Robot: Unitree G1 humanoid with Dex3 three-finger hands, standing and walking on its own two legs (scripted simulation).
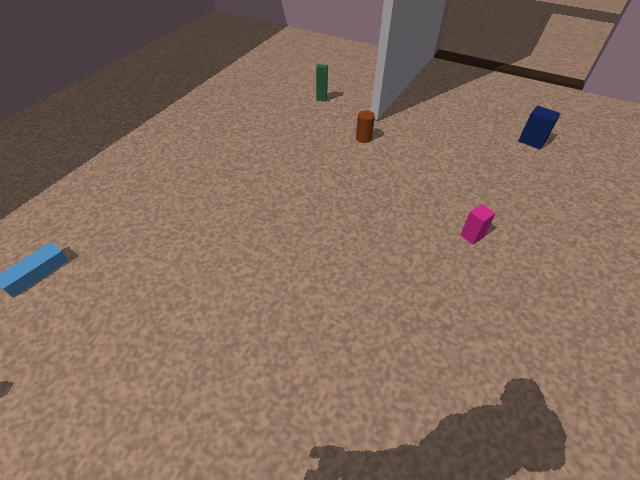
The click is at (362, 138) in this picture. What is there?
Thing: squat round
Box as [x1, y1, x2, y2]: [356, 110, 374, 142]
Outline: 366,110 358,113 356,139 361,142 369,141 371,139 374,114
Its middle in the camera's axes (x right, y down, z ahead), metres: +0.25 -0.60 +2.09
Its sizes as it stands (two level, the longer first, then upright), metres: 0.088 0.088 0.143
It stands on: the floor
